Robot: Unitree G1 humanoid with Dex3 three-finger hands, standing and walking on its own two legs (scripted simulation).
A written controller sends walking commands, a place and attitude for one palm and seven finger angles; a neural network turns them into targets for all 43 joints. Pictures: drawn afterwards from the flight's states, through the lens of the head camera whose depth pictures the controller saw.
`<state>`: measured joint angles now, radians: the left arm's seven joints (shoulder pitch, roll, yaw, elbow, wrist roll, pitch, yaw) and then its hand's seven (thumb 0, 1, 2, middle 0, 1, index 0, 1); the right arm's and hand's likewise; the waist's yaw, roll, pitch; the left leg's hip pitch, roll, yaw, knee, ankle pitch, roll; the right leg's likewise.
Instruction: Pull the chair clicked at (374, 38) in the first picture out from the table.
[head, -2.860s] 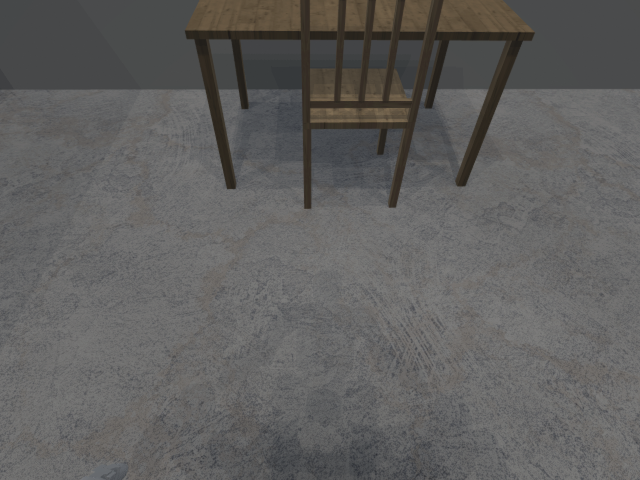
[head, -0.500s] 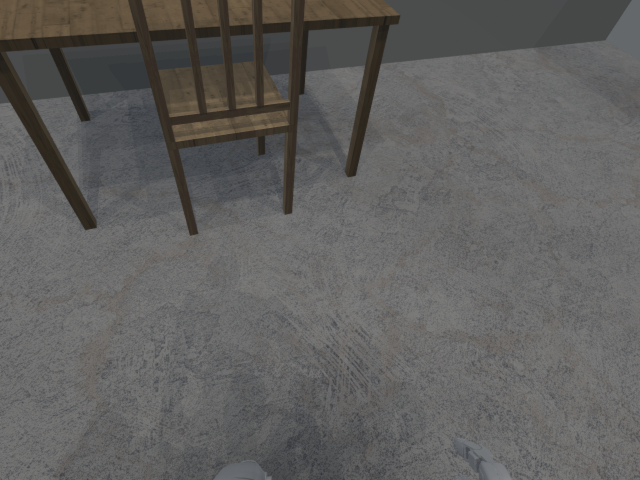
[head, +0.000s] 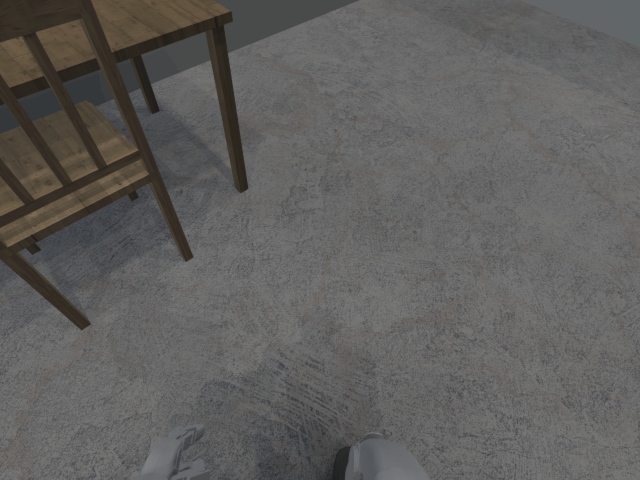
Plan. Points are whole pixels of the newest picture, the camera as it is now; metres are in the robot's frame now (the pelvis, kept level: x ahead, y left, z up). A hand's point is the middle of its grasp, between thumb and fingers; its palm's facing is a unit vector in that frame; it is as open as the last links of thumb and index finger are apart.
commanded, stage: walk to a spot facing it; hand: left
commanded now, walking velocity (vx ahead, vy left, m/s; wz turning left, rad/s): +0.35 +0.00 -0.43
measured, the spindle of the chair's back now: (27, 125) +0.77 +0.58 -0.07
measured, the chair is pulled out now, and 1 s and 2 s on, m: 0.00 0.00 0.00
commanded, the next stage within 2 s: turn to face it in 0.78 s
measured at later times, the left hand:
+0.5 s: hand (168, 428) +0.22 +0.22 -0.18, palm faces -0.05 -0.98 -0.20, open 7.4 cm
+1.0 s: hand (264, 241) +0.55 +0.09 -0.16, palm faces -0.46 -0.85 -0.25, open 7.4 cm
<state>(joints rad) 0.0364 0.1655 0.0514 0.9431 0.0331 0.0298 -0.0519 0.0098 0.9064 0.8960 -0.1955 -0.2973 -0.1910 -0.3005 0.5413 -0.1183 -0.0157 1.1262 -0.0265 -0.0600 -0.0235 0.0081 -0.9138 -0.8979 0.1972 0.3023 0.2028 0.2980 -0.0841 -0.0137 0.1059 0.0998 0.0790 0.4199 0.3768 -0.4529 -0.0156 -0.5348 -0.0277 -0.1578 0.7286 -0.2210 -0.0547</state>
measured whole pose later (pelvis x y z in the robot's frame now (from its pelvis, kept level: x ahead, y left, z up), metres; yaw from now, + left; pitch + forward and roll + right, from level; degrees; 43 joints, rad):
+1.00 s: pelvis +0.34 -0.02 -0.01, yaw -26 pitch -1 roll +0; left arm 0.09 0.22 0.07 0.92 0.03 -0.01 -0.01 0.01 0.91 0.90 -0.20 -0.30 -0.19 -0.30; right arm 0.34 -0.22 -0.06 1.03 -0.01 0.01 -0.02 0.00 -0.92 -0.90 0.20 0.30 0.20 0.30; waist -0.05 0.02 0.10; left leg -0.23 0.19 0.26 0.87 -0.54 -0.05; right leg -0.42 -0.05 -0.14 0.68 -0.24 -0.03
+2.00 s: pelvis +0.34 -0.06 +0.01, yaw +6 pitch +1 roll +1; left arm 0.20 0.20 0.04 0.87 0.02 0.04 0.02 0.01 0.90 0.89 -0.20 -0.30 -0.20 -0.30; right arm 0.20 -0.27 -0.10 0.90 -0.02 0.08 0.02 0.01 -0.91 -0.90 0.20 0.30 0.20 0.30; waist -0.02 0.05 0.03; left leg -0.55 -0.09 -0.07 0.98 -0.39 -0.03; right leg -0.23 -0.04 -0.06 0.53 -0.33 -0.01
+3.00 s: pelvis +0.37 -0.05 +0.01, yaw +37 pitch -1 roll +2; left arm 0.17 0.17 0.01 0.88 0.02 0.01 0.02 0.01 0.90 0.89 -0.20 -0.30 -0.20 -0.30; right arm 0.23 -0.25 -0.07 0.97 -0.01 0.08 0.01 0.01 -0.91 -0.90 0.20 0.30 0.20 0.30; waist -0.03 0.06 0.07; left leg -0.43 -0.03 -0.04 1.11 -0.43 -0.04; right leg -0.23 -0.05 -0.11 0.53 -0.28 -0.04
